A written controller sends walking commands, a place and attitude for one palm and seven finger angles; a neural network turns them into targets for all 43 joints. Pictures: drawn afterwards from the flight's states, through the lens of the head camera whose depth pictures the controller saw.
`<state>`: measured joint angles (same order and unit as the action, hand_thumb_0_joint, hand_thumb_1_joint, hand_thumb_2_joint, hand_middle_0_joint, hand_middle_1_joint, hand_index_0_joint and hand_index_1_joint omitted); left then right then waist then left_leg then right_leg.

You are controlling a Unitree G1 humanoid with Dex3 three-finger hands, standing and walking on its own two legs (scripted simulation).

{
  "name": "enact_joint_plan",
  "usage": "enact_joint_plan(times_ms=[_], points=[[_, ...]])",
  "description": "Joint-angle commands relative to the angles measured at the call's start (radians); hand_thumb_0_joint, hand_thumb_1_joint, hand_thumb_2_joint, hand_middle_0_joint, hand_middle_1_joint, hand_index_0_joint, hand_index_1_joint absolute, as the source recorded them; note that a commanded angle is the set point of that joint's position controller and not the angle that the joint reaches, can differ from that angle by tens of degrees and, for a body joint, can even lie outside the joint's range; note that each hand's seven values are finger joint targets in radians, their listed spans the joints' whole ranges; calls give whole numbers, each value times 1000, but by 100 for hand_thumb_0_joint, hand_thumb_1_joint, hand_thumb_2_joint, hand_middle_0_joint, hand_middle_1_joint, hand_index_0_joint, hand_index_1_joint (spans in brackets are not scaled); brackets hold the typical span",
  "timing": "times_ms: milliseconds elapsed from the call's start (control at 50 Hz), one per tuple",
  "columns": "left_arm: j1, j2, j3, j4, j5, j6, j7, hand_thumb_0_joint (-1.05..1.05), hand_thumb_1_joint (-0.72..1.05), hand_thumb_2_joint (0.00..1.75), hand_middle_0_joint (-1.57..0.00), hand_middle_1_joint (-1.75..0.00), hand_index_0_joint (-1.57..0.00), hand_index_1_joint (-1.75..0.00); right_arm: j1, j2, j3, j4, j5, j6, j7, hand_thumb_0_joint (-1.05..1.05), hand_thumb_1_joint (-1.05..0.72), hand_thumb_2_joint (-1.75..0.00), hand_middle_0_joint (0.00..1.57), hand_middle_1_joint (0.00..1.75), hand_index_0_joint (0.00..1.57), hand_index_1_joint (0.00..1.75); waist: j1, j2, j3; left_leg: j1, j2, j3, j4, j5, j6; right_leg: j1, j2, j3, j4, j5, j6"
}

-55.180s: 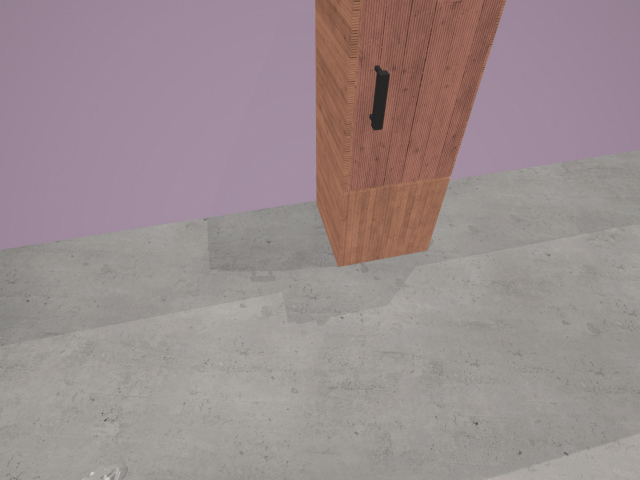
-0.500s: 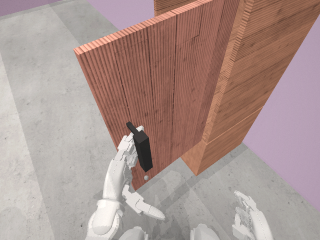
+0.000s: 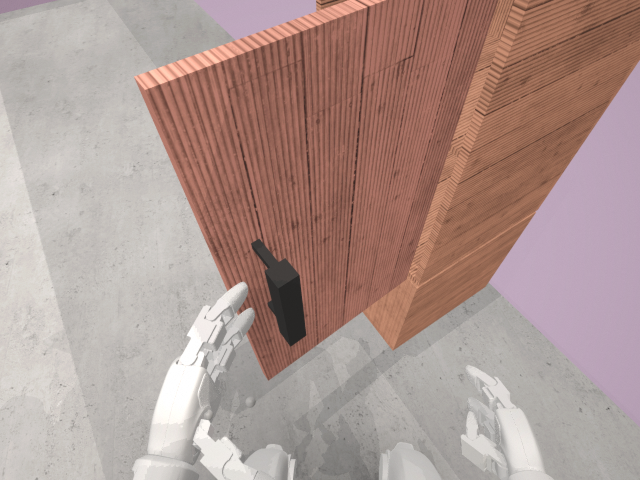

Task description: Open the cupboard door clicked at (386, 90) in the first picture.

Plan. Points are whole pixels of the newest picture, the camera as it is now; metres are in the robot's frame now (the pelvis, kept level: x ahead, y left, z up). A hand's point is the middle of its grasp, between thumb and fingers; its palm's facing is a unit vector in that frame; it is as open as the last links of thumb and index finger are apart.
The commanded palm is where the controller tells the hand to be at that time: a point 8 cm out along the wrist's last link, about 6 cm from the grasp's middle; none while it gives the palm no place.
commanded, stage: slide the hand sideways off the handle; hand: left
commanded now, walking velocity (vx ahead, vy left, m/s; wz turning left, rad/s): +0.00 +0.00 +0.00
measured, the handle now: (278, 294) +0.31 +0.08 +0.07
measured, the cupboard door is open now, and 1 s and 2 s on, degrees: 94 94 94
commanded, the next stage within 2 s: draw the hand back to the body in 0.38 s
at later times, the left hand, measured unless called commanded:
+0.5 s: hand (203, 433) +0.17 +0.13 +0.07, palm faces -0.08 -1.00 -0.02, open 16.4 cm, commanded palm +0.14 +0.18 +0.08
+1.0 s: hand (123, 400) +0.18 +0.18 +0.14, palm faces -0.04 -1.00 -0.09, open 16.2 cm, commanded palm +0.14 +0.24 +0.16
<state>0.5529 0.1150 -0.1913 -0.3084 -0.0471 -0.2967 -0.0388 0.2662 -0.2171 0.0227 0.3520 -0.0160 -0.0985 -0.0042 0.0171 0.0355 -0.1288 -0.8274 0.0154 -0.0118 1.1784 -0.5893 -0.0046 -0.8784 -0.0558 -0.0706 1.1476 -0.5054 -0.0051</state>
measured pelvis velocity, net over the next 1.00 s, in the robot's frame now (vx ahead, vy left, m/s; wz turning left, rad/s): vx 0.01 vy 0.01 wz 0.00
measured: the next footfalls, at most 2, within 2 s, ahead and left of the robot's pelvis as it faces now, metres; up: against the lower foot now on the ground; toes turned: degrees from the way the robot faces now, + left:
none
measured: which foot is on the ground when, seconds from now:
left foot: down 0.00-1.00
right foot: down 0.00-1.00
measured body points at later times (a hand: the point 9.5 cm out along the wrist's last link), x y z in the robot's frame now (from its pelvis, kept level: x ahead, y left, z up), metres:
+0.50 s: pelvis -0.01 +0.00 -0.01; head +0.04 -0.01 +0.44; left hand +0.16 +0.18 +0.08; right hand +0.19 -0.23 -0.07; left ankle +0.00 +0.12 -0.65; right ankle +0.03 -0.12 -0.65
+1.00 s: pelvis +0.01 +0.01 +0.03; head +0.02 +0.00 +0.48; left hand +0.17 +0.23 +0.15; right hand +0.19 -0.22 -0.02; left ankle +0.00 +0.12 -0.65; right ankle +0.03 -0.12 -0.65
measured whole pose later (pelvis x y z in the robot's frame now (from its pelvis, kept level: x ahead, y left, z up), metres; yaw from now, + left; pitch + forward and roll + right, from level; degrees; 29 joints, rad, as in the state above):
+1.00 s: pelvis +0.01 +0.01 +0.03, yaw +0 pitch +7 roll -2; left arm 0.64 0.26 0.13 -0.42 -0.27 -0.17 -0.22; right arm 0.29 -0.23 0.03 0.42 0.04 -0.16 -0.07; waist 0.02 0.06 -0.12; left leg -0.61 0.03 -0.03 1.02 -0.54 0.00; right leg -0.63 -0.03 -0.09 0.95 -0.44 0.00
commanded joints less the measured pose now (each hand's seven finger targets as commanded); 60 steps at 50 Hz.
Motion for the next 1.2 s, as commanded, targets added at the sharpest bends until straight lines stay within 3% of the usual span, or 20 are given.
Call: enact_joint_plan(times_ms=[0, 60, 120, 300, 380, 440, 460, 500, 520, 600, 660, 720, 860, 900, 960, 980, 1020, 1040, 1100, 1180], points=[[75, 58, 89, -261, -44, -82, -26, 0, -50, 30, -15, -30, -15, -30, -39, -98, -56, -166, 14, -59, -18, 0, -90, -90, 20, 30, 20, 30, -3, -63, -223, 25, -44, -7, -165, 301, 16, 258, 50, 28, -156, 284, -28], [76, 52, 83, -263, -65, -95, -58, 0, -50, 30, -15, -30, -15, -30, -39, -100, -58, -159, 18, -63, -20, 0, -90, -90, 20, 30, 20, 30, -25, -64, -184, 13, -42, -6, -151, 268, 17, 220, 50, 30, -163, 250, -22], [97, 71, 104, -272, -78, -105, -88, 0, -50, 30, -15, -30, -15, -30, -51, -105, -62, -162, 20, -68, -26, 0, -90, -90, 20, 30, 20, 30, -16, -41, -180, -2, -42, -7, -146, 246, 16, 208, 49, 35, -158, 206, -26], [122, 142, 217, -261, -127, -90, -122, 0, -50, 30, -15, -30, -15, -30, -60, -106, -69, -163, 30, -64, -46, 0, -90, -90, 20, 30, 20, 30, -5, -70, -169, -45, -42, -3, -128, 193, 18, 204, 52, 57, -190, 97, -24], [118, 110, 188, -272, -150, -101, -145, 0, -50, 30, -15, -30, -15, -30, -61, -107, -66, -160, 36, -79, -48, 0, -90, -90, 20, 30, 20, 30, -13, -37, -171, -23, -43, -8, -134, 197, 16, 185, 54, 43, -179, 107, -23], [99, 105, 164, -267, -143, -92, -151, 0, -50, 30, -15, -30, -15, -30, -59, -114, -65, -159, 34, -85, -49, 0, -90, -90, 20, 30, 20, 30, -24, -52, -163, -29, -41, -12, -131, 185, 19, 169, 54, 40, -179, 90, -20], [104, 111, 173, -264, -141, -88, -148, 0, -50, 30, -15, -30, -15, -30, -57, -112, -66, -158, 35, -84, -49, 0, -90, -90, 20, 30, 20, 30, -18, -48, -164, -30, -41, -14, -136, 181, 17, 170, 54, 39, -178, 82, -21], [98, 183, 234, -317, -133, -76, -131, 0, -50, 30, -15, -30, -15, -30, -58, -114, -67, -163, 36, -77, -52, 0, -90, -90, 20, 30, 20, 30, 0, -18, -184, -8, -41, -13, -156, 190, 19, 202, 56, 42, -189, 82, -27], [113, 179, 242, -333, -136, -67, -126, 0, -50, 30, -15, -30, -15, -30, -57, -109, -66, -167, 38, -74, -53, 0, -90, -90, 20, 30, 20, 30, 2, -7, -195, 14, -42, -8, -165, 201, 19, 219, 56, 42, -198, 99, -26], [111, 192, 285, -332, -158, -24, -115, 0, -50, 30, -15, -30, -15, -30, -60, -106, -56, -165, 51, -64, -61, 0, -90, -90, 20, 30, 20, 30, 2, -21, -149, 48, -39, -14, -220, 192, 18, 252, 64, 26, -248, 83, -23], [98, 168, 269, -316, -176, -2, -131, 0, -50, 30, -15, -30, -15, -30, -61, -111, -47, -156, 56, -75, -64, 0, -90, -90, 20, 30, 20, 30, -13, -28, -96, 72, -36, -17, -254, 154, 17, 244, 64, 17, -287, 37, -15], [91, 174, 268, -322, -185, 16, -146, 0, -50, 30, -15, -30, -15, -30, -63, -117, -41, -149, 56, -91, -69, 0, -90, -90, 20, 30, 20, 30, -17, -29, -87, 103, -34, -20, -275, 164, 21, 268, 64, 16, -309, 48, -14], [80, 233, 374, -335, -219, 49, -165, 0, -50, 30, -15, -30, -15, -30, -67, -116, -34, -121, 61, -114, -74, 0, -90, -90, 20, 30, 20, 30, 3, -8, -71, 168, -28, -21, -332, 216, 17, 344, 68, 3, -345, 117, -15], [88, 254, 411, -339, -233, 56, -172, 0, -43, 33, -15, -30, -15, -30, -75, -116, -34, -109, 63, -124, -75, 0, -90, -90, 20, 30, 20, 30, 17, 9, -88, 191, -29, -20, -343, 263, 16, 386, 69, 3, -351, 174, -19], [79, 246, 415, -359, -254, 68, -200, 0, -32, 37, -16, -30, -16, -30, -76, -117, -31, -94, 68, -142, -74, 0, -90, -90, 20, 30, 20, 30, 13, 22, -94, 240, -27, -22, -364, 320, 12, 413, 71, -11, -357, 257, -15], [102, 410, 458, -436, -79, 120, -42, 0, -29, 39, -16, -30, -16, -30, -54, -112, -43, -92, 43, -120, -106, 0, -90, -90, 20, 30, 20, 30, 67, 36, -118, 258, -4, 5, -425, 334, 15, 468, 50, 41, -399, 251, -27], [156, 277, 378, -433, -33, 188, 73, 0, -22, 42, -16, -30, -16, -30, -53, -90, -25, -73, 33, -111, -110, 0, -90, -90, 20, 30, 20, 30, 30, 61, -26, 275, -9, 5, -452, 327, 12, 464, 46, 20, -433, 239, -24], [159, 263, 359, -431, -16, 205, 99, 0, -18, 43, -16, -30, -16, -30, -55, -92, -23, -64, 35, -105, -108, 0, -90, -90, 20, 30, 20, 30, 26, 73, -9, 297, -3, 0, -462, 353, 13, 465, 46, 14, -441, 249, -23], [121, 290, 376, -431, 13, 221, 148, 0, -8, 48, -16, -30, -16, -30, -67, -101, -24, -46, 30, -99, -112, 0, -90, -90, 20, 30, 20, 30, 23, -9, -12, 367, 5, -5, -499, 386, 18, 509, 48, 6, -486, 275, -17], [57, 317, 413, -404, 30, 217, 182, 0, 6, 54, -17, -30, -17, -30, -83, -104, -16, -21, 26, -106, -121, 0, -90, -90, 20, 30, 20, 30, 26, 0, 36, 428, 5, -3, -570, 369, 20, 558, 41, 6, -540, 267, -15]])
